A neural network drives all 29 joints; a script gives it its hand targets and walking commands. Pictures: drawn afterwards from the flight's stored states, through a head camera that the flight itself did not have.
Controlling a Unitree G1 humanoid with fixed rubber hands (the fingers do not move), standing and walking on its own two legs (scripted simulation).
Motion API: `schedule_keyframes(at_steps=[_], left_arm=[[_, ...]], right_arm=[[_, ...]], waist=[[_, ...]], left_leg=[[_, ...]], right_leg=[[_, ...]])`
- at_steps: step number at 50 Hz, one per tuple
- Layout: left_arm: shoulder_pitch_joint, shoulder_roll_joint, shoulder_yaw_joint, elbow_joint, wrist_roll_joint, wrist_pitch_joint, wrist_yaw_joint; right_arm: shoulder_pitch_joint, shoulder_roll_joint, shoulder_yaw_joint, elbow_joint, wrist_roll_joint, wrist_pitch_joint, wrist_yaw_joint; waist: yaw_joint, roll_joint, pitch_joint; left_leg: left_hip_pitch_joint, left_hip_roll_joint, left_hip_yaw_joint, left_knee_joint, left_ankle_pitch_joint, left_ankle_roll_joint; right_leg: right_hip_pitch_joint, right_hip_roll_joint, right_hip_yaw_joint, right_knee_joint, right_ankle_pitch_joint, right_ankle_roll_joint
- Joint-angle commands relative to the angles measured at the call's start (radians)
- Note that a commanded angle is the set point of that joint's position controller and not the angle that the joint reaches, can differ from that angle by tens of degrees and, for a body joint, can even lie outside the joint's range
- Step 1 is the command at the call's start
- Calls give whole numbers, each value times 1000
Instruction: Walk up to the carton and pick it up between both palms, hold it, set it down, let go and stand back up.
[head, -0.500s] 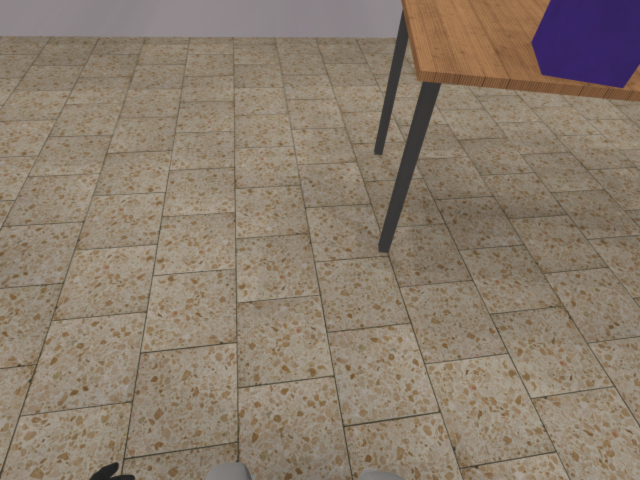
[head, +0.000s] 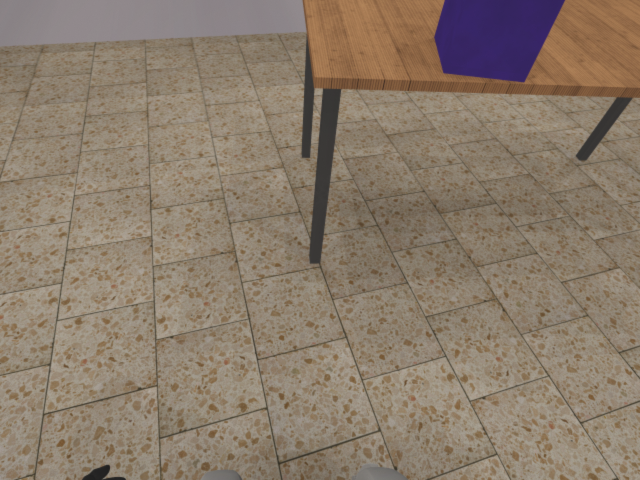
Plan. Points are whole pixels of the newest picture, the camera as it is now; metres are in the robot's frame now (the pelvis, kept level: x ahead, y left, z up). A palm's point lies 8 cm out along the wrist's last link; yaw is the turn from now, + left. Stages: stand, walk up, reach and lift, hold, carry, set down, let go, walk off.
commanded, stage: walk up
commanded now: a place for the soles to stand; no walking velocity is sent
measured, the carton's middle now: (496, 6) +1.10 -0.35 +0.15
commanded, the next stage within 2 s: none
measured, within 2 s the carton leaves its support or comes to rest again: neither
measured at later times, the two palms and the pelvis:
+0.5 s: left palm (183, 418) +0.22 +0.20 -0.12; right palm out of the picture +0.12 -0.42 -0.08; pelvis +0.10 -0.09 -0.01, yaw -5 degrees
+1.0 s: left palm (238, 350) +0.32 +0.15 -0.12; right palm out of the picture +0.20 -0.47 -0.08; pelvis +0.19 -0.14 +0.00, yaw -7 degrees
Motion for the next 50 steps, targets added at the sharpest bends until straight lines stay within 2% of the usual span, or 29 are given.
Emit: schedule_keyframes(at_steps=[1,2,6,8,9,10,11,12,13,17,19,21,23,24,25,26,27,28,29,31,35,38,40,41,42,43,44,46,50], left_arm=[[89,349,84,-69,6,-43,57],[56,326,70,-67,11,-40,54],[40,317,55,-93,34,-37,44],[-70,313,54,-118,39,-29,32],[-137,284,35,-146,32,-23,29],[-183,193,11,-158,42,-21,26],[-209,131,0,-200,47,-29,32],[-189,262,29,-190,70,-16,37],[-144,283,36,-162,62,-12,35],[-127,274,49,-132,54,-22,14],[-163,265,49,-155,55,-25,8],[-152,260,48,-156,30,-39,10],[-26,264,66,-107,29,-43,13],[88,267,68,-71,31,-53,21],[248,362,119,-15,47,-60,33],[224,463,137,-53,50,-62,49],[203,455,121,-57,14,-58,49],[142,414,105,-51,1,-53,60],[113,384,94,-63,-1,-47,70],[30,310,63,-73,8,-51,69],[10,340,65,-87,36,-43,54],[-2,347,62,-104,58,-30,43],[-127,296,39,-133,50,-22,37],[-165,232,26,-152,55,-27,38],[-171,154,-3,-177,49,-35,39],[-152,215,15,-189,58,-15,42],[-145,273,33,-174,66,-8,43],[-176,301,59,-141,66,-7,38],[-114,279,61,-159,63,-12,19]], right_arm=[[-66,-230,-73,-32,24,-56,-23],[-15,-231,-81,-13,15,-57,-16],[15,-228,-85,-15,22,-55,-21],[113,-242,-97,9,25,-67,-27],[223,-247,-102,52,21,-81,-30],[374,-325,-134,99,-3,-86,-42],[378,-442,-153,70,-20,-86,-50],[251,-460,-151,42,0,-82,-50],[173,-427,-144,47,3,-81,-49],[151,-380,-136,16,-10,-74,-36],[177,-388,-140,13,-4,-75,-33],[107,-402,-150,3,-6,-72,-30],[16,-389,-142,-22,4,-64,-25],[-24,-340,-120,-20,-2,-55,-29],[-12,-237,-87,-40,-1,-41,-25],[-76,-121,-48,-94,9,-37,-27],[-158,-230,-70,-91,17,-27,-48],[-126,-269,-85,-56,34,-33,-48],[-24,-261,-82,2,38,-42,-42],[21,-261,-78,20,17,-36,-29],[3,-273,-83,5,17,-32,-25],[64,-271,-91,0,25,-46,-22],[256,-248,-97,65,20,-74,-36],[398,-282,-118,104,-4,-83,-48],[466,-410,-146,108,-22,-84,-57],[341,-469,-149,57,-11,-78,-59],[235,-450,-145,36,3,-71,-62],[183,-396,-131,31,-5,-59,-67],[168,-404,-135,17,-14,-68,-58]], waist=[[31,-16,2],[34,-57,-27],[41,-103,-47],[-23,-52,-39],[-97,-1,-96],[-193,196,-174],[-191,417,-147],[-146,185,-103],[-87,110,-41],[-71,197,-23],[-91,179,-49],[-81,307,-69],[9,310,-110],[66,158,-127],[157,-173,-199],[165,-451,-130],[157,-240,-97],[109,-60,-40],[62,18,-51],[7,-36,63],[53,-107,21],[40,-139,-16],[-105,-9,-119],[-176,79,-194],[-211,328,-198],[-148,285,-178],[-103,155,-82],[-87,98,-20],[-75,207,-92]], left_leg=[[-393,-48,-48,96,90,50],[-350,-48,-36,11,80,51],[-250,-89,17,-197,6,64],[-76,-115,44,-363,78,82],[214,-138,40,-524,175,97],[491,-65,-140,-633,70,123],[509,229,-674,-907,-206,224],[403,329,-849,-998,-306,311],[411,284,-713,-909,-211,311],[314,188,-421,-726,265,281],[330,209,-401,-687,398,288],[298,202,-333,-639,460,269],[112,152,-227,-528,407,210],[-50,77,-121,-361,394,159],[-288,-34,-7,-11,278,96],[-517,-237,-58,180,-136,54],[-476,-200,-203,256,-117,59],[-513,-177,-203,269,6,42],[-472,-134,-158,189,92,41],[-384,-98,-121,57,145,40],[-317,-115,-35,-117,55,34],[-234,-119,20,-237,3,47],[166,-177,90,-467,208,88],[378,-170,-8,-547,169,113],[485,56,-483,-705,14,169],[434,245,-940,-916,-155,312],[324,247,-905,-906,-189,328],[324,164,-684,-727,29,320],[253,175,-580,-657,188,318]], right_leg=[[319,-232,433,-443,215,-225],[341,-201,361,-406,233,-216],[258,-246,410,-415,165,-248],[121,-243,333,-346,40,-241],[-101,-171,224,-209,-28,-197],[-315,-47,80,100,-67,-134],[-502,46,-11,306,-182,-63],[-484,-14,62,367,-205,-39],[-496,-46,67,386,-144,-20],[-363,-80,-1,224,-135,14],[-313,-93,-8,112,-196,2],[-268,-123,-14,32,-109,21],[26,-82,-95,-119,5,18],[264,-34,-90,-267,-16,2],[531,-69,50,-348,-151,16],[435,-288,546,-584,-267,-42],[330,-301,695,-669,-401,-65],[374,-292,609,-591,-287,-88],[375,-298,521,-513,-152,-70],[245,-221,374,-464,49,-92],[264,-216,359,-478,-205,-157],[221,-244,344,-439,-189,-205],[3,-195,140,-212,-40,-179],[-131,-128,45,91,170,-146],[-339,-14,-36,338,113,-69],[-448,1,8,409,-192,-25],[-419,-38,42,444,-211,-26],[-449,-97,51,365,-226,19],[-318,-97,11,214,-222,10]])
